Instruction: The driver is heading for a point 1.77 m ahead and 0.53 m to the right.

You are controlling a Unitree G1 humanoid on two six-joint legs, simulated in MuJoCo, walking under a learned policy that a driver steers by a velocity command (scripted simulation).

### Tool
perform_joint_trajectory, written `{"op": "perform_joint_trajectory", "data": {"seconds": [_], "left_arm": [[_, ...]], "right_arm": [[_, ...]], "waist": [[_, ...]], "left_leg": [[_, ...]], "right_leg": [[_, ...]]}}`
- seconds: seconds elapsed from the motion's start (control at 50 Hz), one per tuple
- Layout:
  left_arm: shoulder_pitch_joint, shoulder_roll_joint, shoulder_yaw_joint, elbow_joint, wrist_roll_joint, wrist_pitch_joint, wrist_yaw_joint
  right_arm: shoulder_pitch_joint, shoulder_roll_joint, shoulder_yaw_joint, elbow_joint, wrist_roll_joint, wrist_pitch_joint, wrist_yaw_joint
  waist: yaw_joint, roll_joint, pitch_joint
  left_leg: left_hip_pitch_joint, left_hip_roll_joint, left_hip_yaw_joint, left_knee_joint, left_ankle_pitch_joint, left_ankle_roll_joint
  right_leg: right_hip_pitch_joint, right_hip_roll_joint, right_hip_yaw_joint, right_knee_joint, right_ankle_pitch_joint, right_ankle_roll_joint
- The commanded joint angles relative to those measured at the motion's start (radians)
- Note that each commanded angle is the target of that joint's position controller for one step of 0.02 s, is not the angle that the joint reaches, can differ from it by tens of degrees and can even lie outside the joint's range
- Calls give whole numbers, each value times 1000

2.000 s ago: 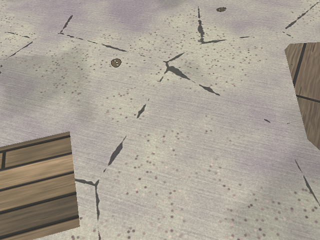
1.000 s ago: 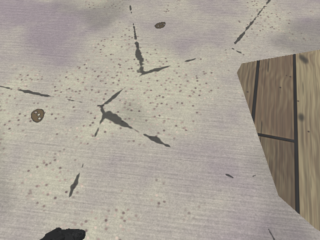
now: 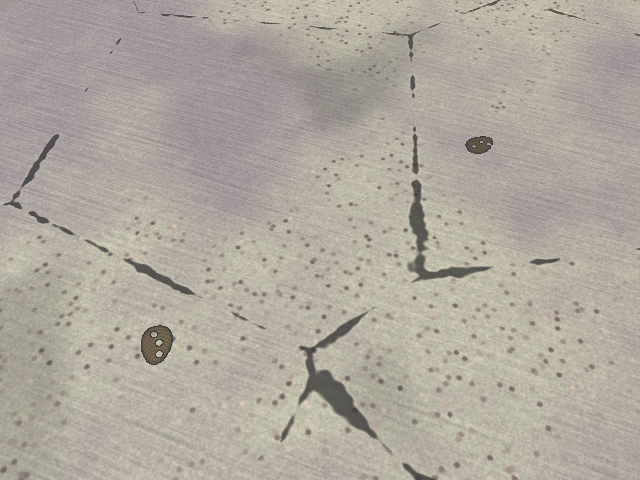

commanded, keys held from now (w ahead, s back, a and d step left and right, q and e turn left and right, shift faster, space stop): w+e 0.86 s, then w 0.04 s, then w+q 0.10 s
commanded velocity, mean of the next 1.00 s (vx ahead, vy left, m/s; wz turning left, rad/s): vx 0.50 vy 0.00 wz -0.53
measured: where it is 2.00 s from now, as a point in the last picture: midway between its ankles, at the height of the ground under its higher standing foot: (444, 248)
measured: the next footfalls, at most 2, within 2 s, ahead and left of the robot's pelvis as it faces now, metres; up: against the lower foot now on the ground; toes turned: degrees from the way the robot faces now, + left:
right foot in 0.02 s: +0.16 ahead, -0.06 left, +0.00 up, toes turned -4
left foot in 0.52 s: +0.49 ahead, +0.06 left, +0.00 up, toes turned -20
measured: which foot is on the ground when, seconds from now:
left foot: down 0.00-0.04, up 0.06-0.50, down 0.52-1.00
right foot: up 0.00-0.00, down 0.02-0.54, up 0.56-1.00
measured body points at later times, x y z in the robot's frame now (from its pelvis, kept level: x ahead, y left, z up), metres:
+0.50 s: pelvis +0.29 +0.00 +0.01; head +0.32 -0.01 +0.45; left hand +0.34 +0.28 -0.12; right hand +0.44 -0.28 -0.08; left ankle +0.45 +0.07 -0.71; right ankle +0.12 -0.06 -0.72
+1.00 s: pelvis +0.52 -0.10 +0.01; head +0.55 -0.12 +0.46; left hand +0.83 -0.04 -0.07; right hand +0.34 -0.30 -0.13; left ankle +0.45 +0.07 -0.72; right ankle +0.57 -0.25 -0.71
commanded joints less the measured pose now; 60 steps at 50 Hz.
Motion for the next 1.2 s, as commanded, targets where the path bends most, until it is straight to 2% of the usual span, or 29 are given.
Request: {"op": "perform_joint_trajectory", "data": {"seconds": [0.02,0.04,0.06,0.08,0.12,0.14,0.22,0.32,0.42,0.46,0.5,0.52,0.54,0.56,0.58,0.6,0.62,0.66,0.68,0.86,0.96,1.0,1.02,1.04,1.06,1.08,1.12,1.16,1.2], "left_arm": [[338,158,59,38,16,-21,17],[418,273,94,46,23,-14,35],[363,304,103,34,-5,-8,32],[317,262,99,41,-34,-4,33],[221,168,75,32,-27,-3,36],[190,145,66,28,-32,-7,39],[217,184,74,38,-32,-37,37],[314,199,82,50,-34,-31,40],[369,214,87,47,-17,-24,53],[322,231,92,28,-12,-26,60],[265,244,93,12,-15,-35,53],[265,204,81,0,-27,-44,41],[330,100,56,-37,-59,-49,41],[383,149,58,-45,-33,-39,43],[342,188,65,-16,-11,-23,47],[279,180,63,-18,-5,-19,36],[260,159,61,-22,-4,-13,27],[260,140,58,-26,10,10,8],[244,135,57,-29,10,16,5],[-37,77,26,-140,2,17,-32],[-114,73,16,-166,15,9,-24],[-21,94,25,-133,25,-5,-8],[136,108,35,-76,34,-20,2],[308,172,56,-28,55,-30,18],[354,290,80,-30,57,-32,35],[365,286,89,-36,13,-23,49],[227,160,51,-14,-1,-35,49],[164,90,30,-7,-8,-50,49],[175,85,30,8,-8,-72,48]], "right_arm": [[-37,-205,-41,-58,1,3,-12],[-24,-133,-23,-112,14,-10,2],[-22,-125,-26,-154,14,-19,18],[-110,-147,-26,-167,-3,-28,24],[-132,-145,-26,-179,7,-38,31],[-122,-135,-24,-178,-11,-18,32],[-138,-104,-15,-207,-25,32,42],[-346,-95,-7,-284,-14,33,51],[-467,-114,-1,-335,-2,17,53],[-409,-142,-9,-327,1,8,50],[-207,-187,-29,-268,1,-6,34],[-67,-241,-46,-248,-16,-19,18],[17,-324,-67,-260,-41,-13,4],[-36,-326,-75,-256,-24,5,8],[-106,-222,-56,-274,-15,12,13],[-151,-155,-40,-274,-7,11,17],[-169,-134,-33,-269,-9,9,18],[-144,-136,-33,-241,-2,-8,18],[-113,-123,-32,-228,4,-19,25],[-60,-152,-52,-170,9,-29,33],[43,-178,-54,-102,8,-9,32],[51,-205,-55,-75,12,5,31],[44,-201,-50,-68,20,10,31],[37,-166,-37,-92,27,7,35],[106,-25,-3,-152,49,3,53],[29,-155,-43,-136,33,14,34],[-34,-128,-42,-143,37,8,37],[19,-103,-45,-102,9,35,44],[27,-78,-48,-94,2,57,58]], "waist": [[205,95,-178],[204,-84,-277],[144,-177,-336],[146,-19,-214],[69,69,-28],[35,81,-2],[14,7,-13],[98,-45,-11],[142,-59,-18],[98,-70,-27],[-3,-41,-110],[-65,39,-219],[-59,217,-349],[4,306,-365],[19,132,-212],[18,48,-107],[34,67,-64],[52,135,-39],[48,113,-29],[18,99,17],[-2,100,43],[54,107,-16],[130,78,-104],[198,18,-231],[163,-242,-387],[207,-109,-395],[114,-59,-134],[53,-76,-58],[32,-75,-43]], "left_leg": [[-166,277,3,602,1180,7],[-490,162,27,980,551,-20],[-811,-20,-136,1228,-115,-40],[-896,75,-255,1195,2,-26],[-832,141,-226,1022,102,-38],[-780,156,-221,974,114,-54],[-719,168,-176,796,164,-114],[-777,145,-158,521,371,-134],[-769,100,-176,358,380,-110],[-645,83,-196,279,328,-85],[-350,47,-181,196,284,-46],[-126,171,-295,157,197,-4],[135,454,-668,94,14,71],[105,535,-957,6,-54,143],[-28,495,-833,4,-137,133],[-152,436,-670,-19,-60,113],[-223,387,-545,-45,60,85],[-287,340,-394,-70,248,69],[-288,327,-343,-66,383,61],[-238,306,-62,-122,499,67],[-162,348,-49,-78,669,65],[-114,339,-44,94,987,60],[-157,302,-17,277,1014,42],[-343,262,-16,527,737,25],[-738,91,-14,903,-65,-25],[-789,61,-195,1034,-99,-12],[-792,148,-218,942,48,3],[-698,172,-207,871,109,-11],[-676,165,-200,869,140,-19]], "right_leg": [[417,37,53,-115,-61,-106],[701,-227,415,-121,-83,-219],[851,-395,888,-238,55,-362],[754,-350,738,-272,10,-318],[479,-272,547,-342,104,-225],[394,-214,472,-364,152,-188],[281,-137,373,-392,285,-180],[361,-95,377,-365,301,-111],[489,-134,455,-283,380,-97],[474,-150,488,-238,400,-65],[404,-100,468,-44,508,-23],[307,-31,407,184,382,4],[42,94,279,482,-138,40],[-102,94,233,617,-419,37],[-141,15,236,671,-330,34],[-127,-16,220,638,-254,41],[-102,-45,208,596,-219,49],[-67,-66,188,573,-188,65],[-72,-71,190,577,-174,64],[-148,-97,101,238,107,88],[-18,-44,40,25,-22,29],[131,6,9,-48,-95,-6],[335,30,-1,-128,-35,-28],[616,-114,146,-133,-83,-64],[941,-485,647,-192,-68,-183],[843,-491,709,-254,27,-186],[586,-380,401,-304,138,-105],[431,-305,255,-377,136,-37],[385,-302,202,-416,181,-48]]}}
Over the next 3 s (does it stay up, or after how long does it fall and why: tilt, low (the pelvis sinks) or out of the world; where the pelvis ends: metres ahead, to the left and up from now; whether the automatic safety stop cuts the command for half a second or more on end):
stays up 1.50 -0.42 0.02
